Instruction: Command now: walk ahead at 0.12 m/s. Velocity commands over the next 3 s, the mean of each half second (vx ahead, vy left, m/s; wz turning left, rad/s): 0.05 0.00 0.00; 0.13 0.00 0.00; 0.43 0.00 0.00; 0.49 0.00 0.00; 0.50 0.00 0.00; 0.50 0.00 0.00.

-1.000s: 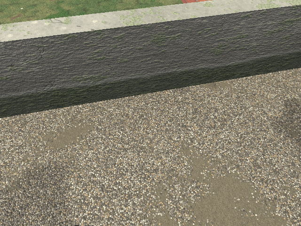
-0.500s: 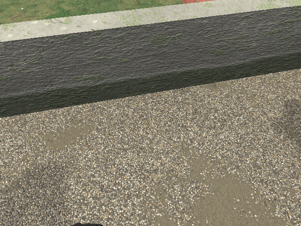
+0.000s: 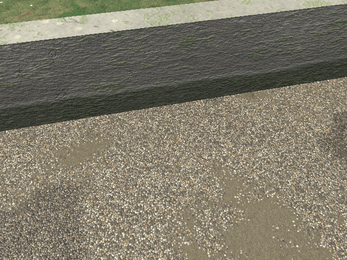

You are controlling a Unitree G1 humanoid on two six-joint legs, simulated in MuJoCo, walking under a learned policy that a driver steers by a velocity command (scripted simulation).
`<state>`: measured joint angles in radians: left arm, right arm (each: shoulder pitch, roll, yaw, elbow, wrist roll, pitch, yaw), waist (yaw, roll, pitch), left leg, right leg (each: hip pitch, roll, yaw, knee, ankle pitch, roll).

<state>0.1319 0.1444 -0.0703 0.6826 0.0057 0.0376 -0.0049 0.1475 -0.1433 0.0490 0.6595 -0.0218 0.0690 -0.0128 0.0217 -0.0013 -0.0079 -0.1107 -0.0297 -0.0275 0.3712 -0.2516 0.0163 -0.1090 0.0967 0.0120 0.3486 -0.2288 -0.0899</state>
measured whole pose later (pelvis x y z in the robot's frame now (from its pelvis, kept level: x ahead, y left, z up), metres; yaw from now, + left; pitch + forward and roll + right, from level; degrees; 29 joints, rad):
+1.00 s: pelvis -0.01 +0.02 -0.01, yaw -1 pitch -1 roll +0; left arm 0.16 0.17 -0.06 0.68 0.02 0.06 0.01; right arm 0.20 -0.17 0.07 0.64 -0.01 0.08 -0.02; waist 0.02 -0.01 -0.03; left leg -0.16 -0.06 -0.02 0.46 -0.29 0.05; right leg -0.17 0.07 0.04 0.48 -0.29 -0.06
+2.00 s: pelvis +0.00 +0.01 -0.02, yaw +0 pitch -2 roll +0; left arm 0.11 0.15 -0.06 0.61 0.01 0.06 0.02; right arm 0.14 -0.15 0.05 0.62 -0.03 0.06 -0.02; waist 0.01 -0.01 0.00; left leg -0.20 -0.05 -0.02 0.63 -0.39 0.03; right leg -0.21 0.09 0.01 0.63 -0.38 -0.08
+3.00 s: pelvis +0.00 +0.01 -0.02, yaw +0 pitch -2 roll +0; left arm 0.11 0.14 -0.07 0.60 0.01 0.05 0.02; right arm 0.14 -0.14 0.05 0.61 -0.03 0.06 -0.02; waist 0.01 -0.01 0.00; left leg -0.20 -0.05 -0.03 0.63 -0.40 0.03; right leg -0.21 0.08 0.00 0.63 -0.38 -0.08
